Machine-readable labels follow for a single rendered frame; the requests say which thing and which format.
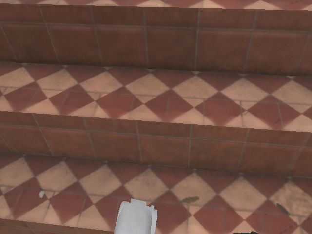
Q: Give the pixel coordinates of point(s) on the robot left shin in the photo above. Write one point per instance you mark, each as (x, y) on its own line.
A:
(121, 207)

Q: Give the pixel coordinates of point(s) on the robot left thigh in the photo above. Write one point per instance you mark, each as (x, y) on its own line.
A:
(136, 218)

